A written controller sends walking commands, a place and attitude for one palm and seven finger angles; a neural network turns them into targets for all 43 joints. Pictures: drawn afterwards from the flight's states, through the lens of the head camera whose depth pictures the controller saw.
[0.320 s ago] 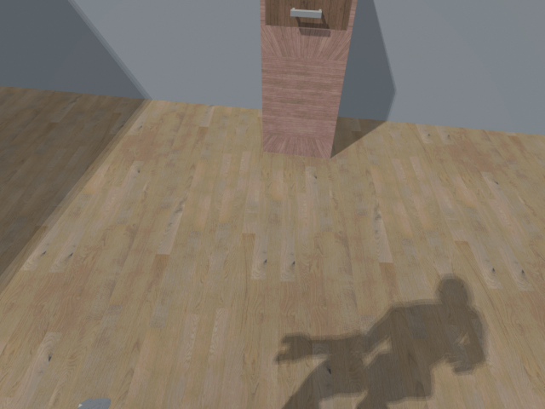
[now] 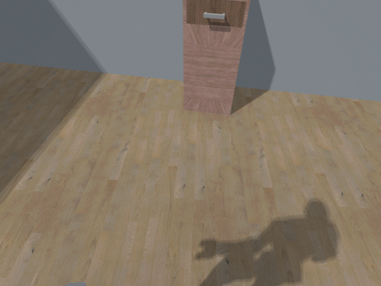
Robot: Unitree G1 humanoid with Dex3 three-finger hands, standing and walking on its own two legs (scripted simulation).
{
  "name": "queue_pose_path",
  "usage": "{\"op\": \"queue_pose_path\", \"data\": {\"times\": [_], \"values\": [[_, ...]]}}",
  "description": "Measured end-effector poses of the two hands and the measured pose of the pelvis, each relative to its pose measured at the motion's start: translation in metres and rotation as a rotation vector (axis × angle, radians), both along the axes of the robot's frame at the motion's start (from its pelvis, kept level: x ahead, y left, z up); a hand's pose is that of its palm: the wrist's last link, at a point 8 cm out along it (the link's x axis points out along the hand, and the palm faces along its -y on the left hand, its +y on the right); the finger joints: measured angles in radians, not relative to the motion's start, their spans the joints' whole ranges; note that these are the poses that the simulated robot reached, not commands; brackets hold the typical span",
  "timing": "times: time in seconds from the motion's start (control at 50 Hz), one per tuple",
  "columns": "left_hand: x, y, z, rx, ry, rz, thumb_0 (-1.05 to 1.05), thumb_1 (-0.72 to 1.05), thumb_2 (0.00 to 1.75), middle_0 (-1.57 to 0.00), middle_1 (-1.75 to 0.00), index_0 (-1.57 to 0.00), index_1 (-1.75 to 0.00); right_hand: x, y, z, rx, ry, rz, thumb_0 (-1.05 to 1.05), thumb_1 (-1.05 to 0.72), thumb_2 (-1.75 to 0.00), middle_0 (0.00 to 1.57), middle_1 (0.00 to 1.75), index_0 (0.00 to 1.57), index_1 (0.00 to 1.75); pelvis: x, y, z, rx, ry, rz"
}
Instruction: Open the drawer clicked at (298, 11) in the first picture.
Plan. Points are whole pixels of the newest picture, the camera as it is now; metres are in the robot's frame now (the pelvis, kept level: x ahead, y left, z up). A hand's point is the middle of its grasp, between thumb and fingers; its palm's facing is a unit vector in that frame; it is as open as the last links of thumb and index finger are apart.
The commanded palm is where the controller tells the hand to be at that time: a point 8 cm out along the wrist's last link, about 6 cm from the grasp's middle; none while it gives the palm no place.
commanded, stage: stand and wait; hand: left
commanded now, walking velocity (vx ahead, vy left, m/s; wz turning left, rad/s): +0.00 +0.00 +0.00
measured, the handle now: (214, 14) +1.58 -0.05 +0.01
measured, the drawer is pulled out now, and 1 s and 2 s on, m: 0.00 0.00 0.00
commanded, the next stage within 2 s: look at it before walking up in 0.54 s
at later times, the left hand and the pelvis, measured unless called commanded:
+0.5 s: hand out of the picture +0.05 +0.25 -0.15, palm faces -0.03 -0.94 -0.34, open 7.4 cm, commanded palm none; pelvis -0.01 +0.00 +0.00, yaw +0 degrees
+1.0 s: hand out of the picture +0.07 +0.25 -0.15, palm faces -0.03 -0.94 -0.34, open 7.4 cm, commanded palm none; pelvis +0.00 +0.00 +0.00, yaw +0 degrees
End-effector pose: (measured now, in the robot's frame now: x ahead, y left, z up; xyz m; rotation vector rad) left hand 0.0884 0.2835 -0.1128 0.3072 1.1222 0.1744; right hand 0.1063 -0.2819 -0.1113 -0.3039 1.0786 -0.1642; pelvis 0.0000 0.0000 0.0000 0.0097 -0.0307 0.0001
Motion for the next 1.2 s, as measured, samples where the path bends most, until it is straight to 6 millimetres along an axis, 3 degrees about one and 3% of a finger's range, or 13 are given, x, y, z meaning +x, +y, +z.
{"op": "queue_pose_path", "data": {"times": [0.24,0.44,0.84,1.2], "values": [[-0.035,0.006,-0.004,0.012,0.089,0.026,0.01,0.9,0.89,-0.2,-0.3,-0.21,-0.3,-0.042,-0.014,-0.004,-0.022,0.11,-0.035,0.01,-0.91,-0.9,0.2,0.3,0.2,0.3,-0.009,-0.003,0.002,-0.003,-0.003,0.0],[-0.041,0.009,-0.004,0.016,0.108,0.023,0.01,0.9,0.89,-0.2,-0.3,-0.21,-0.3,-0.061,-0.013,-0.007,-0.017,0.152,-0.05,0.01,-0.91,-0.9,0.2,0.3,0.2,0.3,-0.013,-0.001,0.003,-0.004,-0.002,-0.002],[-0.024,0.009,-0.003,0.007,0.079,0.008,0.01,0.9,0.89,-0.2,-0.3,-0.21,-0.3,-0.043,-0.004,-0.004,-0.007,0.119,-0.041,0.01,-0.91,-0.9,0.2,0.3,0.2,0.3,-0.008,0.003,0.004,-0.003,0.004,-0.005],[-0.024,0.011,-0.001,0.015,0.087,0.017,0.01,0.9,0.89,-0.2,-0.3,-0.21,-0.3,-0.03,-0.007,-0.001,-0.014,0.105,-0.033,0.01,-0.91,-0.9,0.2,0.3,0.2,0.3,-0.003,0.002,0.006,-0.004,0.0,-0.004]]}}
